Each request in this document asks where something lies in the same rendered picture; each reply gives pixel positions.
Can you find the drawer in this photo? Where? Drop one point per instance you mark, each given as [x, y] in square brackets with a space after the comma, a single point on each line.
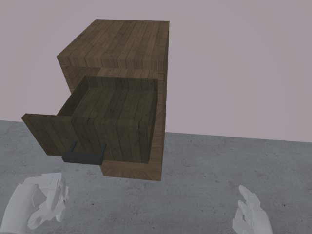
[120, 112]

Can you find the handle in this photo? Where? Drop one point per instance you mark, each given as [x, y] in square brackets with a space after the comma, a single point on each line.
[84, 158]

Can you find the cabinet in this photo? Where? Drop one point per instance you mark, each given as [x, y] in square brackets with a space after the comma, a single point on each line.
[126, 49]

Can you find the left robot hand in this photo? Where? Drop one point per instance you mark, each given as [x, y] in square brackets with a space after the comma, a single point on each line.
[45, 192]

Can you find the right robot hand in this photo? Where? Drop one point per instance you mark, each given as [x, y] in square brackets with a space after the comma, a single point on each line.
[257, 221]

